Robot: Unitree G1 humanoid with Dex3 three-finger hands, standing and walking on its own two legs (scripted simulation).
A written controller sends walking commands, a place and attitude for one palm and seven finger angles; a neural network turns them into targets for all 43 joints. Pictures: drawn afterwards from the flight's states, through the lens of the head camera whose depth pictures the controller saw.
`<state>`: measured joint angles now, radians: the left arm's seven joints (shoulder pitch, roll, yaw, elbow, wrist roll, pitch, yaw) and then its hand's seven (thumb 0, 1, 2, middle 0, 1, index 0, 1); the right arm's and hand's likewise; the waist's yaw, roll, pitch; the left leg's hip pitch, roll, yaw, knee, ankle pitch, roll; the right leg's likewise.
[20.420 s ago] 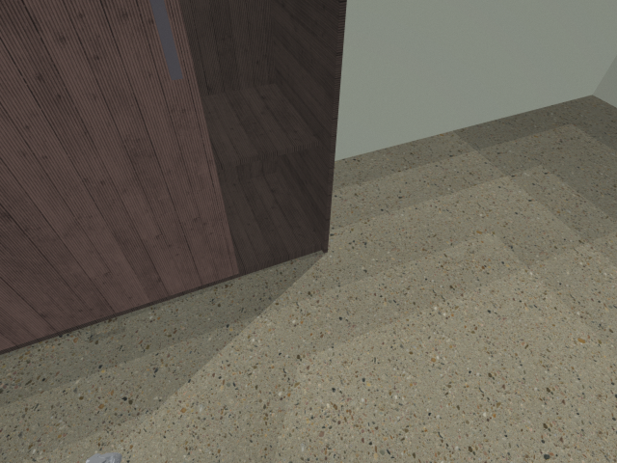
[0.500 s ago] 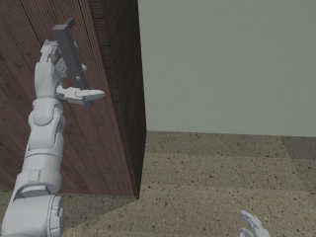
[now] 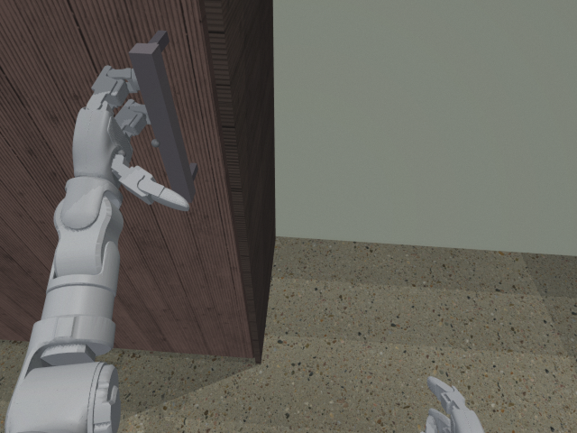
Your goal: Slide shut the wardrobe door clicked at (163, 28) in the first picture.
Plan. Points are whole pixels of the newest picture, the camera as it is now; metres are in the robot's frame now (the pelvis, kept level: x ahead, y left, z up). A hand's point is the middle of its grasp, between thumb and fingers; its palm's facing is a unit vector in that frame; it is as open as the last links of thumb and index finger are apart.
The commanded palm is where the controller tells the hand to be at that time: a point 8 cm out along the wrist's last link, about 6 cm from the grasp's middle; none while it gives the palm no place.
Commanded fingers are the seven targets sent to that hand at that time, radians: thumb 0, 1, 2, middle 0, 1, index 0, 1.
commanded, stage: slip the hand off the handle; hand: left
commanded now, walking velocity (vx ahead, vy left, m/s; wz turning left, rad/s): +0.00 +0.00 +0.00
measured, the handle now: (174, 125) +0.44 +0.18 +0.21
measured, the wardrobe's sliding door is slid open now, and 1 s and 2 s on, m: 0.00 0.00 0.00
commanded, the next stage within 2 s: draw the hand back to the body in 1.10 s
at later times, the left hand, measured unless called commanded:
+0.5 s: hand (92, 147) +0.38 +0.26 +0.22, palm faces +0.11 -0.99 -0.07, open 14.7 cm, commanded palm +0.34 +0.30 +0.21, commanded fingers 0.00 -0.55 0.20 -0.25 -1.15 -0.25 -1.15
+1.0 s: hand (65, 200) +0.30 +0.26 +0.21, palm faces +0.13 -0.99 -0.09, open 14.7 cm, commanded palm +0.26 +0.30 +0.21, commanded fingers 0.00 -0.55 0.20 -0.25 -1.15 -0.25 -1.15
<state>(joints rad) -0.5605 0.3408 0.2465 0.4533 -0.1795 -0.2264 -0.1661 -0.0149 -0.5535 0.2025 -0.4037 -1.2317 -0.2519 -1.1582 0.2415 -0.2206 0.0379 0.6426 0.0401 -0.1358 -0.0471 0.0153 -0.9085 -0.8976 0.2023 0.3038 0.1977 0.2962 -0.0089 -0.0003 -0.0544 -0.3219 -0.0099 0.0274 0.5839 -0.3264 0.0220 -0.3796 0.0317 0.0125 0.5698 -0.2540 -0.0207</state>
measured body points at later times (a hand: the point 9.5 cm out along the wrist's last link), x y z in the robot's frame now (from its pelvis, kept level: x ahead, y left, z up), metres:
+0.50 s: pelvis +0.00 +0.02 +0.00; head +0.00 +0.02 +0.45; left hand +0.36 +0.31 +0.22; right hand +0.12 -0.23 -0.10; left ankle -0.02 +0.10 -0.73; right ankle +0.02 -0.11 -0.73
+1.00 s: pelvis +0.00 -0.01 +0.00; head -0.01 -0.02 +0.45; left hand +0.29 +0.31 +0.22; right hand +0.20 -0.23 -0.08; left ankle -0.02 +0.10 -0.73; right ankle +0.02 -0.11 -0.73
